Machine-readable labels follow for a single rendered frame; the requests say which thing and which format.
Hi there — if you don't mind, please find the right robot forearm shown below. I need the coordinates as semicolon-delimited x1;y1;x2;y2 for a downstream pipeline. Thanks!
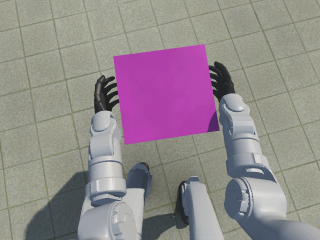
218;93;287;212

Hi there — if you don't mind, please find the carton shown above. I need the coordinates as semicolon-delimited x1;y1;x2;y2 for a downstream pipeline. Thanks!
113;44;220;145

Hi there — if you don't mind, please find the robot right shin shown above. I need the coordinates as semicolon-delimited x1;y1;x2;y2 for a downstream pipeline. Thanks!
183;176;207;216

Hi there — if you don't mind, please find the right robot hand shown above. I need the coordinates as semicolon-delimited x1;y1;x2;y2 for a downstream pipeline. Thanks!
208;61;236;103

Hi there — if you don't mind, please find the right robot upper arm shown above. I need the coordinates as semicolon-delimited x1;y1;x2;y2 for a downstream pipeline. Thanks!
224;176;320;240

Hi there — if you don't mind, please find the robot right thigh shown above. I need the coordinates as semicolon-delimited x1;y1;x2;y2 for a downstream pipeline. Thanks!
181;181;225;240

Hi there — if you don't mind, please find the left robot forearm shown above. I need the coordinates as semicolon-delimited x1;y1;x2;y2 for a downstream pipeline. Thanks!
77;110;127;239

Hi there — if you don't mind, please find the left robot hand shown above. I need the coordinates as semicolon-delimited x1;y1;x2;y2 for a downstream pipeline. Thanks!
94;75;120;114

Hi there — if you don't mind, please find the left robot upper arm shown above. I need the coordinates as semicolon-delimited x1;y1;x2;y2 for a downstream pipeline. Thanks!
69;201;138;240

